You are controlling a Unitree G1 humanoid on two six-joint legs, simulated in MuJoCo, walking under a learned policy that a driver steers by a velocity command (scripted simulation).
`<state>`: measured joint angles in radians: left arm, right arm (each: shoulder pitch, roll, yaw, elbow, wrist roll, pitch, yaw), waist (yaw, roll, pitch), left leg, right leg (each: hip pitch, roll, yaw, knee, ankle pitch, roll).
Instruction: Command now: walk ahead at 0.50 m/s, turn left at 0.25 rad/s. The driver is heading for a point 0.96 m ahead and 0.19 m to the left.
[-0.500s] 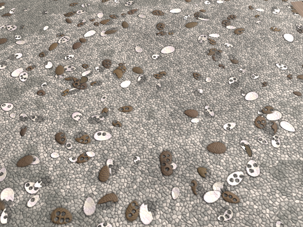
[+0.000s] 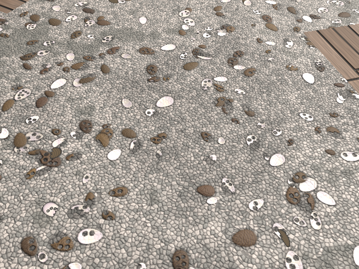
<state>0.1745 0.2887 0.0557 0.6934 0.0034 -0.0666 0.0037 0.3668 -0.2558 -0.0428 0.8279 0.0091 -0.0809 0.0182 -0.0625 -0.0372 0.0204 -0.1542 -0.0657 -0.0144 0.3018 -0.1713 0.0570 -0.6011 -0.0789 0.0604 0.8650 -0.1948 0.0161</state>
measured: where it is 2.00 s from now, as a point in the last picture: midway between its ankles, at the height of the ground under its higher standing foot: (112, 164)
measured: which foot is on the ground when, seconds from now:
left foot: down 0.00-0.22, up 0.24-0.70, down 0.72-1.00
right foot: up 0.00-0.20, down 0.22-0.74, up 0.76-1.00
